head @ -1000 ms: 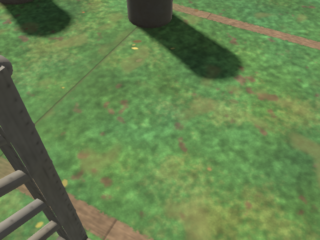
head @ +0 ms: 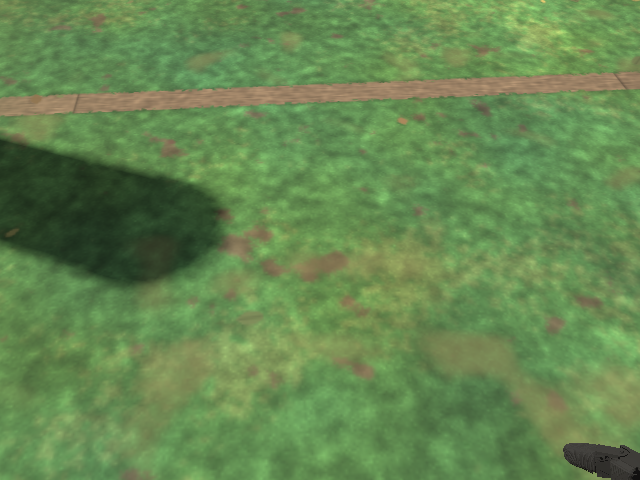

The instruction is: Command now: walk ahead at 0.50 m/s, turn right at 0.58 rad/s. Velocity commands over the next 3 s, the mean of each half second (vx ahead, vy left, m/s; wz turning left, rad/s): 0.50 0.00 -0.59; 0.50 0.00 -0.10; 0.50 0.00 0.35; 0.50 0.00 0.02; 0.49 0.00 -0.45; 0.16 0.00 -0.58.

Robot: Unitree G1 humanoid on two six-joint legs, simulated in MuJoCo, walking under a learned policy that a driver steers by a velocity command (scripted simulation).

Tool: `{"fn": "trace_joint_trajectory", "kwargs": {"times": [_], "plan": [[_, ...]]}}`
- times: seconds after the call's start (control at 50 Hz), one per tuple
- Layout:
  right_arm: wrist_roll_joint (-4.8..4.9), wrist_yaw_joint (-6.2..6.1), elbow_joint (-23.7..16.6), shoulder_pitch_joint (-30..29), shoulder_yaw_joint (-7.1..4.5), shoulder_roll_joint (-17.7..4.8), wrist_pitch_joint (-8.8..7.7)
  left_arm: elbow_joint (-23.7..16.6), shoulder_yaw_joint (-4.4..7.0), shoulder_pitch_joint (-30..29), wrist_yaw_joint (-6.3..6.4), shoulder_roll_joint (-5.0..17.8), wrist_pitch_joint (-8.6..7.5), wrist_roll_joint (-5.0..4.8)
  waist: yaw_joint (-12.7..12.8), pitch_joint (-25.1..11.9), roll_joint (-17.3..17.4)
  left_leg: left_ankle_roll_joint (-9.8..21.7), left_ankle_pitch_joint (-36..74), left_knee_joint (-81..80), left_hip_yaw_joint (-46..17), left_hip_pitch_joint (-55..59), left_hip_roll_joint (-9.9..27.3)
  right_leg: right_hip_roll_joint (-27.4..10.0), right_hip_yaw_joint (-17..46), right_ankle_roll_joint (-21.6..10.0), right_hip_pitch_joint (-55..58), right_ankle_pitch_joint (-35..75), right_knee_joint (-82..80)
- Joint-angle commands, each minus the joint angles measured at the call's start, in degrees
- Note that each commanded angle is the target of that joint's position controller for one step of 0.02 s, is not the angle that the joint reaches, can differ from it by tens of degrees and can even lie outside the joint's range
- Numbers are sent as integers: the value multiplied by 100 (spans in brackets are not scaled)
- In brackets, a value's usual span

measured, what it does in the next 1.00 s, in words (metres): walks ahead, turning right: right foot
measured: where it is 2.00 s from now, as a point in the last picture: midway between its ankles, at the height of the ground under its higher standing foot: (410, 270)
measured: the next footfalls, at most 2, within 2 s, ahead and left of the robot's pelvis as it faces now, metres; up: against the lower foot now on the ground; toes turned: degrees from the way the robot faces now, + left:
right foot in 0.54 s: +0.37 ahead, -0.17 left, +0.00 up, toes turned -21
left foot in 1.04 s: +0.75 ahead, -0.07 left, +0.00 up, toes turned -14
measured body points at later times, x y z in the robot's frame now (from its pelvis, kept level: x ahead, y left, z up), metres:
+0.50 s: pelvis +0.24 -0.01 +0.01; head +0.27 -0.02 +0.46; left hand +0.53 +0.13 -0.07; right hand +0.15 -0.28 -0.12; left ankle +0.11 +0.14 -0.72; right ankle +0.33 -0.16 -0.70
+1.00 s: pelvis +0.51 -0.10 +0.01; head +0.55 -0.11 +0.46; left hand +0.65 +0.15 -0.11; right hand +0.64 -0.39 -0.09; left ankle +0.72 -0.05 -0.69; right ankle +0.33 -0.15 -0.72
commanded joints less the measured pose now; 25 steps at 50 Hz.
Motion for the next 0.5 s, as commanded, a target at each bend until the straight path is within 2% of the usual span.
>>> {"fn": "trace_joint_trajectory", "kwargs": {"times": [0.02, 0.04, 0.06, 0.08, 0.1, 0.12, 0.14, 0.16, 0.18, 0.2, 0.22, 0.28, 0.3, 0.36, 0.42, 0.44, 0.46, 0.48, 0.5], "plan": [[-174, 42, 238, 2176, -353, -1033, -76, -596, -68, 6, 16, -309, -69, -46, -819, -547, 1385, 932, -1643, -1160, -2579, 3737, 1726, 237, -84, -281, -3231, -1104, 2796], [-243, 140, 292, 2384, -392, -1192, -174, -664, 14, 236, -16, 95, -119, -126, -742, -823, 2110, 1473, -3124, -2022, -4812, 4038, 2311, 55, 300, -352, -4086, -969, 3884], [-167, 131, 185, 1947, -321, -914, -200, -688, 124, -106, -3, 489, -100, -111, -717, -220, 1500, 1387, -3619, -2091, -4299, 3774, 2173, -151, 426, -383, -4547, -294, 4486], [-155, 100, 153, 1520, -275, -770, -165, -774, 165, -564, 18, 579, -45, -17, -674, 151, 982, 1202, -2810, -1983, -3250, 3150, 1933, -347, 293, -401, -4513, 383, 4427], [-166, 90, 132, 1081, -192, -558, -119, -715, 191, -508, 12, 547, 22, 44, -427, 145, 658, 1084, -1833, -1904, -2406, 2500, 1637, -500, 325, -365, -3877, 825, 4062], [-147, 44, 169, 843, -130, -385, -83, -680, 254, -419, 12, 579, 60, 51, -210, 251, 662, 972, -1127, -2040, -1731, 1914, 1421, -648, 296, -285, -3327, 970, 3655], [-150, 14, 204, 711, -97, -320, -81, -656, 308, -367, 8, 634, 91, 41, -136, 294, 765, 884, -691, -2158, -1194, 1662, 1250, -679, 187, -227, -3002, 1138, 3422], [-182, 25, 245, 772, -111, -326, -99, -654, 290, -400, -26, 551, 76, 51, -164, 178, 760, 896, -246, -2215, -807, 1695, 1170, -666, 73, -197, -2910, 1348, 3327], [-175, 20, 331, 930, -129, -357, -130, -698, 290, -512, -43, 498, 69, 80, -211, 147, 621, 945, 212, -2283, -548, 1824, 1179, -684, 61, -179, -2927, 1562, 3141], [-164, -16, 360, 1077, -159, -437, -137, -737, 289, -580, -71, 468, 85, 105, -254, 136, 525, 968, 588, -2289, -325, 2038, 1200, -707, 70, -126, -3026, 1757, 2884], [-192, -72, 442, 1226, -212, -562, -145, -824, 257, -791, -83, 386, 78, 104, -330, 166, 382, 968, 877, -2317, -158, 2270, 1275, -757, 6, -75, -3168, 1938, 2568], [-126, -135, 558, 1511, -257, -615, -114, -984, 183, -1142, -169, 218, 69, 87, -468, 89, 347, 980, 1119, -2370, 283, 2804, 1314, -804, -156, -8, -3117, 2271, 1635], [-96, -118, 617, 1586, -276, -665, -122, -1040, 155, -1214, -220, 161, 69, 76, -496, 163, 449, 996, 1032, -2422, 457, 2835, 1308, -852, -281, -2, -3017, 2343, 1378], [-88, -85, 680, 1723, -328, -752, -91, -1214, 123, -1713, -351, 152, 60, 72, -684, 475, 372, 995, 1036, -2443, 829, 2960, 1341, -859, -629, -28, -2838, 2512, 731], [-46, -60, 754, 1860, -382, -885, -7, -1406, 95, -2103, -454, 113, 40, 26, -792, 745, 382, 949, 1370, -2316, 1101, 3273, 1429, -805, -953, -160, -2722, 2087, 260], [-24, -35, 808, 1853, -389, -904, -4, -1446, 99, -2188, -482, 128, 20, -7, -745, 780, 405, 937, 1733, -2218, 1150, 3309, 1493, -738, -1080, -273, -2574, 1810, 143], [-1, -30, 799, 1784, -414, -1010, 6, -1480, 129, -2127, -497, 192, 5, -16, -632, 731, 507, 884, 2591, -1981, 1305, 3353, 1479, -623, -1233, -392, -2250, 1543, 2], [65, -22, 761, 1710, -466, -1192, 17, -1465, 174, -1981, -494, 287, 4, 0, -514, 534, 606, 850, 3686, -1591, 1452, 3399, 1456, -421, -1405, -499, -1787, 1286, -102], [107, -23, 750, 1681, -497, -1313, 31, -1410, 261, -1639, -487, 443, 15, 19, -278, 296, 704, 813, 4778, -1010, 1574, 3438, 1404, -162, -1595, -622, -1186, 1124, -217]]}}
Over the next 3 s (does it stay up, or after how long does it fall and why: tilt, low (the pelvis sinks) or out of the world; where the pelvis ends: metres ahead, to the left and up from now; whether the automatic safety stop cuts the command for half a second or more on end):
stays up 1.44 -0.30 0.02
